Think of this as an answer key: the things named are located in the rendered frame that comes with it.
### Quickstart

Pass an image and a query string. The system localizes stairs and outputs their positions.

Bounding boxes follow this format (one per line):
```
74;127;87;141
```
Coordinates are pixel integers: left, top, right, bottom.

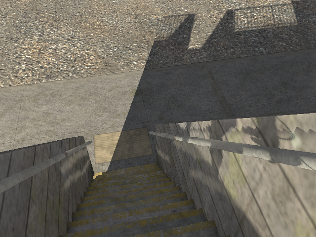
59;163;230;237

